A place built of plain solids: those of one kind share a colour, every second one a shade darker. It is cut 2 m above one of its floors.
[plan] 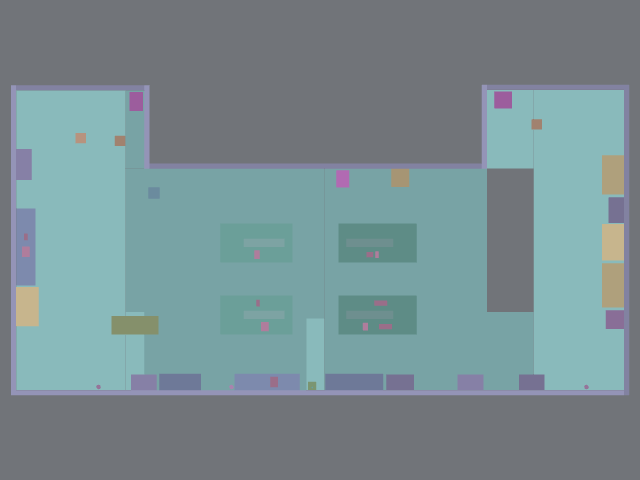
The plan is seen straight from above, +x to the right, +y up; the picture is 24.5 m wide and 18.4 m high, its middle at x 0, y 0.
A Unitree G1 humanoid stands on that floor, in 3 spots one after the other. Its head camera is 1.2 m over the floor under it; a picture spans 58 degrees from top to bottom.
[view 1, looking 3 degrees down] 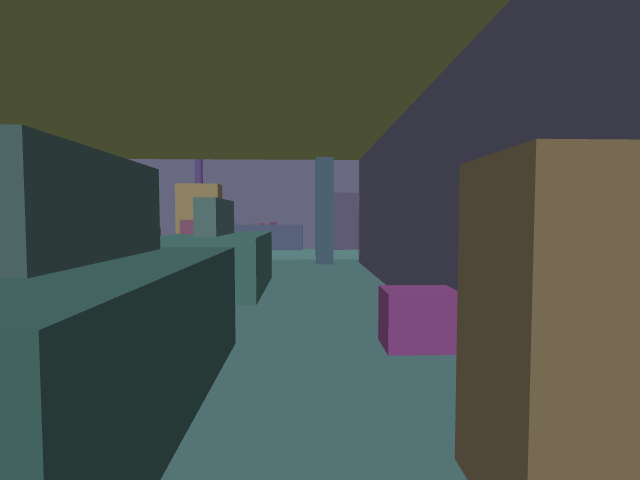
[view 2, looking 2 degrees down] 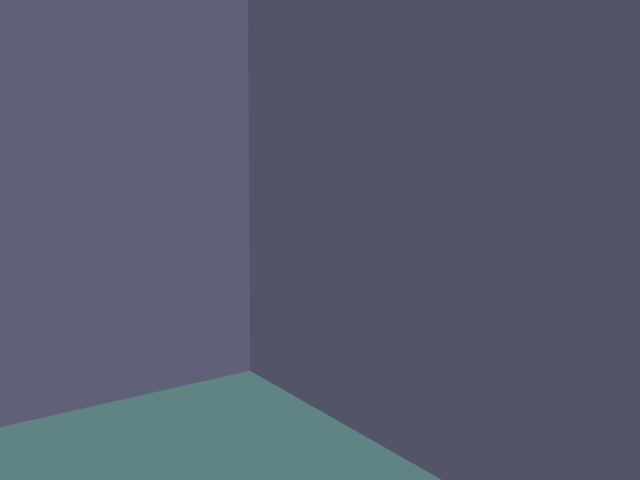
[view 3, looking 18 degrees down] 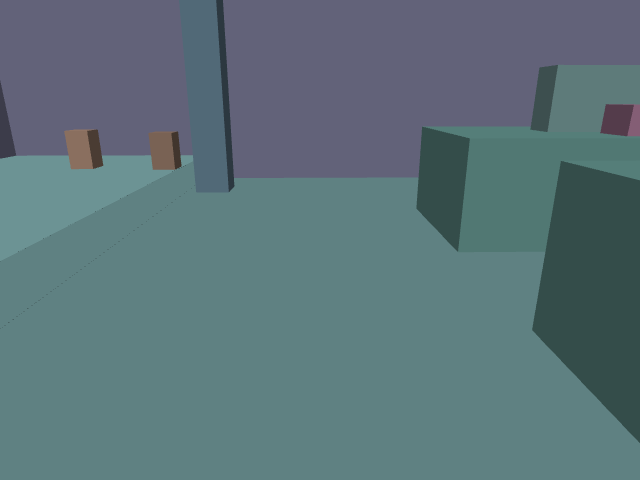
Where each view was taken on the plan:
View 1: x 4.79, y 1.30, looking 178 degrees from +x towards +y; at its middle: pier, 10.96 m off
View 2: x -8.49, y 4.07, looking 143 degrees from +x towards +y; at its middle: wall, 2.76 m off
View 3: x -5.01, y -4.20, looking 89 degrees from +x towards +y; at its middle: floor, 3.88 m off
